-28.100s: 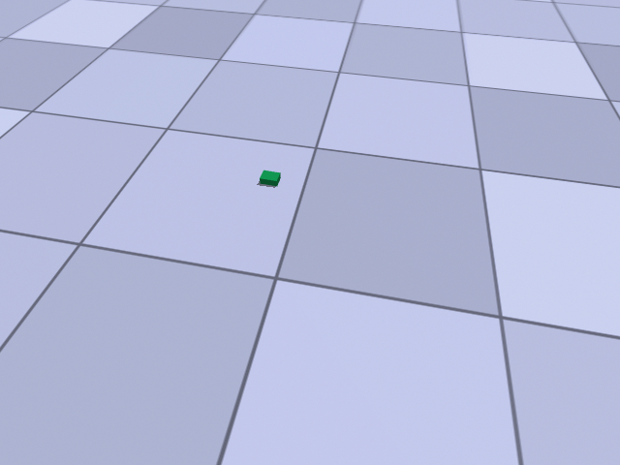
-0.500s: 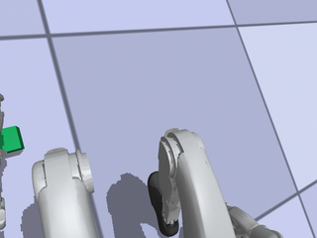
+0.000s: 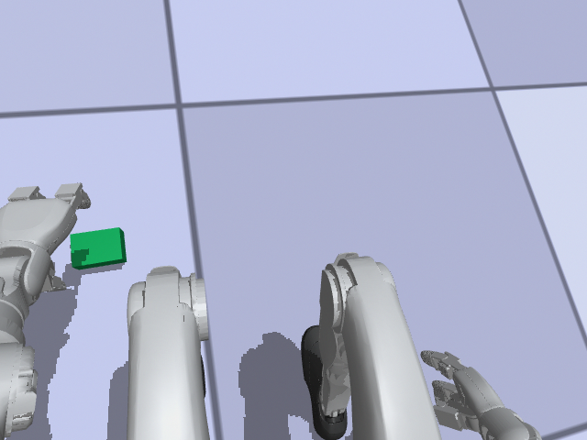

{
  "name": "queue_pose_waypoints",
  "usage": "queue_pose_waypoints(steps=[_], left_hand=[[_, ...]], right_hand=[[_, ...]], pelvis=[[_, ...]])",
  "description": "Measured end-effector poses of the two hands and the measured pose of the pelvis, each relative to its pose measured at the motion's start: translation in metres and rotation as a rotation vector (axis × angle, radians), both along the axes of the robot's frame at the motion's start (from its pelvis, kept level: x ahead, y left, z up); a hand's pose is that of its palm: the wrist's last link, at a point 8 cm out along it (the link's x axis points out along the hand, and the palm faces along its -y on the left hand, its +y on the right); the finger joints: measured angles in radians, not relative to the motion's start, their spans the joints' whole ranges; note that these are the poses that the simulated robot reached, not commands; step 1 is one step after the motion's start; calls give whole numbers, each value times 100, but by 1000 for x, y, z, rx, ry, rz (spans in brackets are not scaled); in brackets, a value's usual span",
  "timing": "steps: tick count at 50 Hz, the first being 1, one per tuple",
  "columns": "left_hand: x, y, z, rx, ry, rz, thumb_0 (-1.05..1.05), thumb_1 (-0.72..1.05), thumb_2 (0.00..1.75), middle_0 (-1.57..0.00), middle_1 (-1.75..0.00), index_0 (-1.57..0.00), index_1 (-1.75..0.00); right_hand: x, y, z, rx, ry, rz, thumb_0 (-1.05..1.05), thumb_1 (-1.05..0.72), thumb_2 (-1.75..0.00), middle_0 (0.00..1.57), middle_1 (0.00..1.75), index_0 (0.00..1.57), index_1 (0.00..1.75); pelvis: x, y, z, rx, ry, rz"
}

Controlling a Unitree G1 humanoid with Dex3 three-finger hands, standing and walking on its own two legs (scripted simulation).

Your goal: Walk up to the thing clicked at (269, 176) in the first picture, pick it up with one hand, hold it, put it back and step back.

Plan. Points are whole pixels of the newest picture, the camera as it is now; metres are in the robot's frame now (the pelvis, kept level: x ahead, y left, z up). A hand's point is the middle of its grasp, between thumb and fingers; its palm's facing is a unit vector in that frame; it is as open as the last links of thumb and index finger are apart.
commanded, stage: withdraw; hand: left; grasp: from above
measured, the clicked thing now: (99, 248) +0.41 +0.30 -0.33
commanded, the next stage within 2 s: home in 0.18 s
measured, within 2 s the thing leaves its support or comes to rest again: neither
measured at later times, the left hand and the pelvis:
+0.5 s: hand (43, 226) +0.39 +0.30 -0.11, palm faces -0.40 -0.11 -0.91, open 12.0 cm; pelvis +0.01 +0.01 +0.03, yaw +0 degrees
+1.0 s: hand out of the picture +0.25 +0.24 +0.12, palm faces -0.16 -0.80 -0.58, open 7.5 cm; pelvis +0.02 +0.01 +0.21, yaw +4 degrees
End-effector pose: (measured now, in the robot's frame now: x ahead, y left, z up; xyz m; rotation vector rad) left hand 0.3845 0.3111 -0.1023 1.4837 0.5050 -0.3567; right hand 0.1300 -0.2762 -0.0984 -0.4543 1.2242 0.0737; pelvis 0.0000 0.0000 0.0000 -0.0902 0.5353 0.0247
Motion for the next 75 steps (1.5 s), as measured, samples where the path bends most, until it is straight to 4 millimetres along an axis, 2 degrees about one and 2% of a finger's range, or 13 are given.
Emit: queue_pose_waypoints(steps=[6, 10, 17, 23, 29, 37, 42, 47, 51, 56, 66, 71, 75], left_hand=[[4, 1, -37, -11, -34, -48, 0, -39, 92, -17, -94, -18, -93], [20, -6, -45, -13, -140, -49, 0, -40, 92, -16, -94, -17, -93], [41, -11, -14, 50, -216, 17, 0, -40, 93, -16, -93, -17, -92], [26, -6, 33, 51, -146, 108, 0, -21, 96, -20, -80, -20, -80], [-18, -11, 89, -90, -92, 185, 0, 15, 96, -22, -61, -21, -62], [-76, -18, 158, -311, -108, 337, 0, 65, 92, -22, -40, -22, -41], [-104, -19, 198, -430, -105, 466, 1, 80, 91, -22, -34, -21, -34], [-128, -25, 240, -561, -82, 587, 1, 86, 90, -21, -31, -21, -32], [-143, -31, 274, -660, -65, 684, 1, 88, 90, -21, -30, -21, -31], [-155, -38, 315, -772, -50, 806, 1, 89, 90, -21, -30, -21, -30], [-166, -50, 399, -932, -33, 986, 1, 90, 90, -20, -30, -20, -30], [-167, -54, 434, -998, -44, 1023, 1, 90, 90, -20, -30, -20, -30], [-169, -55, 448, -1025, -45, 1034, 1, 90, 90, -20, -30, -20, -30]], right_hand=[[-29, -7, -11, -87, 74, -15, 0, -91, -90, 20, 30, 20, 30], [-48, -3, -19, -95, 121, -68, 0, -91, -90, 20, 30, 20, 30], [-58, 17, -22, -9, 132, -179, 0, -91, -90, 20, 30, 20, 30], [-45, 30, -4, 81, 79, -212, 0, -90, -90, 20, 30, 20, 30], [-8, 32, 38, 106, -15, -202, 1, -90, -90, 20, 30, 20, 30], [66, 30, 111, 67, -229, -124, 1, -91, -90, 20, 30, 20, 30], [107, 40, 162, 72, -377, -89, 1, -91, -90, 20, 30, 20, 30], [131, 57, 212, 102, -493, -73, 1, -91, -90, 20, 30, 20, 30], [136, 70, 247, 130, -542, -78, 1, -91, -90, 20, 30, 20, 30], [129, 78, 284, 145, -554, -103, 1, -91, -90, 20, 30, 20, 30], [103, 71, 350, 94, -550, -186, 1, -91, -90, 20, 30, 20, 30], [103, 65, 380, 65, -602, -209, 1, -91, -90, 20, 30, 20, 30], [113, 62, 396, 58, -655, -203, 1, -91, -90, 20, 30, 20, 30]], pelvis=[[0, 5, -22, -20, -17, -4], [4, 10, -31, -33, -7, -4], [11, 14, -17, -34, 47, 1], [13, 14, 17, -22, 68, 1], [14, 11, 64, -6, 65, 11], [13, 10, 120, 6, 18, 34], [14, 10, 153, 12, -23, 44], [20, 11, 188, 20, -64, 54], [27, 11, 218, 26, -98, 61], [40, 12, 255, 32, -145, 68], [71, 14, 325, 44, -257, 78], [83, 15, 349, 49, -303, 81], [89, 15, 358, 53, -327, 85]])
